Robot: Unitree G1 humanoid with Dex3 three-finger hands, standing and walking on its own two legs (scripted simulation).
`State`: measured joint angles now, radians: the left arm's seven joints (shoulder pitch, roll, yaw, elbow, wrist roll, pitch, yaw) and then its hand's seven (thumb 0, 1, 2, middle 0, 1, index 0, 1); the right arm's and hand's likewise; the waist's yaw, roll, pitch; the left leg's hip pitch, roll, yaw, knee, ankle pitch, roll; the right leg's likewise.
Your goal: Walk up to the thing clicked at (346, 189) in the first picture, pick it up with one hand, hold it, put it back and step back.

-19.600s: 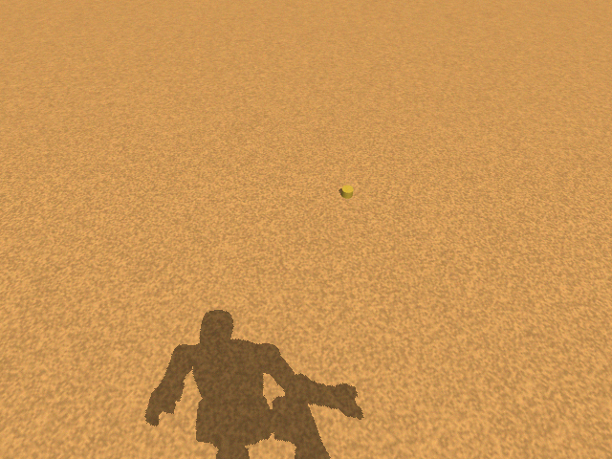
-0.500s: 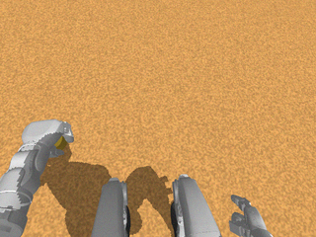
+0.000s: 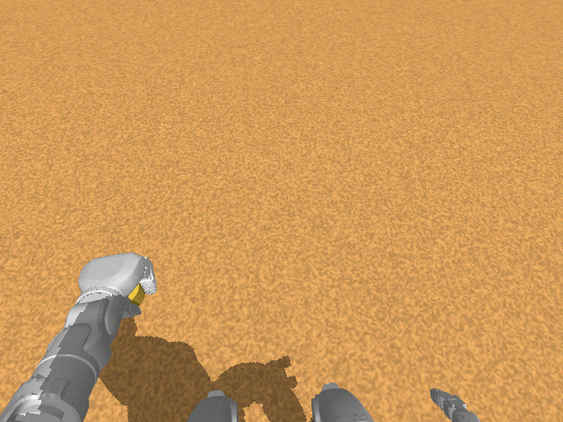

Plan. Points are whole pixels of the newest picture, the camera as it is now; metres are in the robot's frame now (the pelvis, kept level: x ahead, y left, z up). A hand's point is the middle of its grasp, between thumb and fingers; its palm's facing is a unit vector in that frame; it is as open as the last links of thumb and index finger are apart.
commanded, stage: lift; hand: left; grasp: from above
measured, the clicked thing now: (125, 292) +0.35 +0.25 -0.10
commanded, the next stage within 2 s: hold in 0.12 s
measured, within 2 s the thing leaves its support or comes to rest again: neither
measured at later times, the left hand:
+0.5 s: hand (119, 274) +0.34 +0.22 -0.02, palm faces -0.44 -0.06 -0.89, open 6.1 cm
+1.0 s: hand (121, 271) +0.33 +0.21 +0.01, palm faces -0.44 -0.06 -0.89, open 6.0 cm
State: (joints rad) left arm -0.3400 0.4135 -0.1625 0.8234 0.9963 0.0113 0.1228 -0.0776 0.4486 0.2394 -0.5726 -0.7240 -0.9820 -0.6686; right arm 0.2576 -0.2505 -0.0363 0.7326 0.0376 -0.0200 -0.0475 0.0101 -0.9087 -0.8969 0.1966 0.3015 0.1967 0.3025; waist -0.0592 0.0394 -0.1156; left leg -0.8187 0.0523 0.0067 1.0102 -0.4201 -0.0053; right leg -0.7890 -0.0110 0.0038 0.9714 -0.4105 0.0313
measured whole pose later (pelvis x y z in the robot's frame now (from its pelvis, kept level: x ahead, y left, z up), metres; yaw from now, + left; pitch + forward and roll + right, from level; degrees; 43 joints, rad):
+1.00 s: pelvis +0.03 -0.01 +0.05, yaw -1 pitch +4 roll +0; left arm -0.25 0.39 -0.22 0.64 0.99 0.03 -0.01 -0.07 0.44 0.26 -0.58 -0.72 -0.96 -0.65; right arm 0.21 -0.26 -0.04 0.69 0.06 0.06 -0.04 0.01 -0.91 -0.90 0.20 0.30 0.20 0.30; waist 0.00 0.05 -0.05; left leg -0.37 0.04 0.05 0.58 -0.29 -0.01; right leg -0.37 -0.02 0.03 0.59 -0.30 0.02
